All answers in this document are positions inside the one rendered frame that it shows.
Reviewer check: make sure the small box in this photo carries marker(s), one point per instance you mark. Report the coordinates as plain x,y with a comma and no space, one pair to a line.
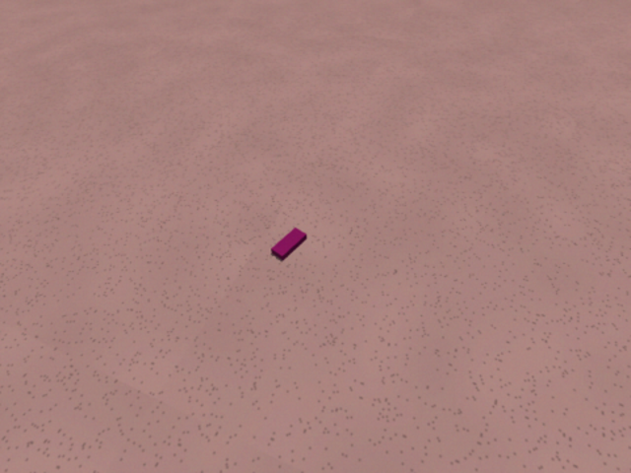
288,243

